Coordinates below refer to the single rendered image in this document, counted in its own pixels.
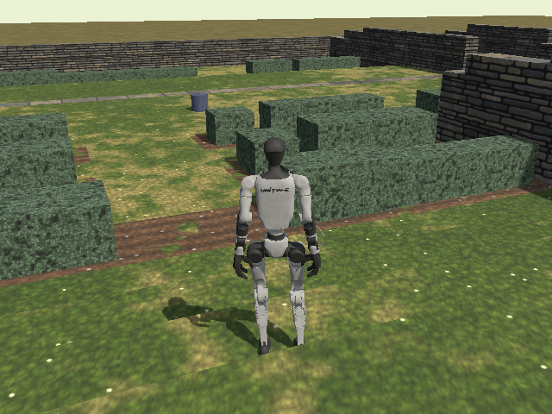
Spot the robot left upper arm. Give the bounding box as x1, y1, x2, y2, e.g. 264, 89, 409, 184
239, 175, 257, 223

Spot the right robot hand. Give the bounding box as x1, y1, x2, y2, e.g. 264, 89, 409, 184
301, 253, 321, 278

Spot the left robot hand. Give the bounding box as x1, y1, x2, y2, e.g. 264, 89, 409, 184
233, 254, 254, 279

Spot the right robot forearm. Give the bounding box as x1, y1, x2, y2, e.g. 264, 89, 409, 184
304, 211, 320, 254

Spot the left robot forearm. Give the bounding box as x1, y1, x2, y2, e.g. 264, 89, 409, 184
234, 211, 248, 255

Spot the robot right upper arm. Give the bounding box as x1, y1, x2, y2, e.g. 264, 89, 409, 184
293, 174, 312, 223

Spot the robot right foot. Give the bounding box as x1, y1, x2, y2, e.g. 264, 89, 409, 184
293, 337, 305, 347

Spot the left robot shin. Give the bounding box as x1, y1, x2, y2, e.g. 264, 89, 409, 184
254, 288, 268, 346

